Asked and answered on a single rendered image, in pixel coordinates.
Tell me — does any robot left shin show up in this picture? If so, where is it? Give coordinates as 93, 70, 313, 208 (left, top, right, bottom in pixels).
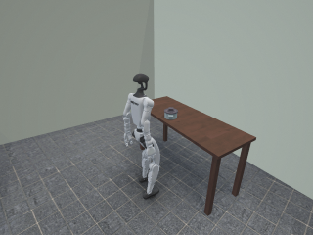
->
141, 150, 151, 178

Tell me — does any robot right hand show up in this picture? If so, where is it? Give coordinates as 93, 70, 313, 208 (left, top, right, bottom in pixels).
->
146, 146, 156, 162

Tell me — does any robot right foot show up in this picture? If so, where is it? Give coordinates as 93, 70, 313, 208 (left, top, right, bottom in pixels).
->
143, 188, 159, 200

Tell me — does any lid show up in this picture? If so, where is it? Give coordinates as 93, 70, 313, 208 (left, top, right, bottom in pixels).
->
164, 108, 178, 115

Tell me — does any left robot forearm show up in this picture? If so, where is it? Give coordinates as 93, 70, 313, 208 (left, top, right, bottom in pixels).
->
123, 115, 131, 133

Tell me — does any robot left hand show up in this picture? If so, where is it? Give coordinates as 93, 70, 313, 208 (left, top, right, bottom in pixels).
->
123, 132, 133, 147

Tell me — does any table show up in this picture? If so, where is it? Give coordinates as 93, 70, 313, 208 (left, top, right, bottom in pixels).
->
140, 96, 256, 216

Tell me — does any right robot forearm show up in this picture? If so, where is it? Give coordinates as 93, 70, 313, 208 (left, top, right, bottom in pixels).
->
142, 120, 153, 148

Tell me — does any pot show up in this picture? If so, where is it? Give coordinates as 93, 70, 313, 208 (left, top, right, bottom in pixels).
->
164, 113, 177, 120

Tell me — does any robot left upper arm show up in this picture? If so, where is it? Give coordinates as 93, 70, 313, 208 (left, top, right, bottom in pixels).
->
123, 93, 134, 118

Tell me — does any robot right upper arm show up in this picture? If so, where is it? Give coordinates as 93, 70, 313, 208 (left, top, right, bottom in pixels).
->
141, 97, 154, 127

